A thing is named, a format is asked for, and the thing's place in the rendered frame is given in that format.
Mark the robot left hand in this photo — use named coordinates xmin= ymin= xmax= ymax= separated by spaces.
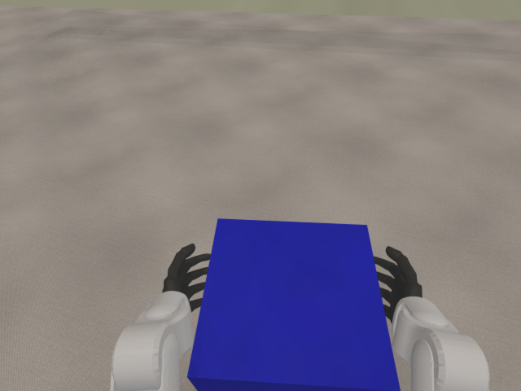
xmin=162 ymin=244 xmax=211 ymax=312

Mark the carton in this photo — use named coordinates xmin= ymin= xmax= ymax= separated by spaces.
xmin=187 ymin=218 xmax=401 ymax=391

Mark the left robot forearm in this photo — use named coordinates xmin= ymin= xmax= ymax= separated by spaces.
xmin=110 ymin=291 xmax=194 ymax=391

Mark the robot right hand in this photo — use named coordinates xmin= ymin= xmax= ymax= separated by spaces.
xmin=374 ymin=246 xmax=422 ymax=323

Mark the right robot forearm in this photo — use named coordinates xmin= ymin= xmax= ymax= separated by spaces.
xmin=392 ymin=297 xmax=490 ymax=391

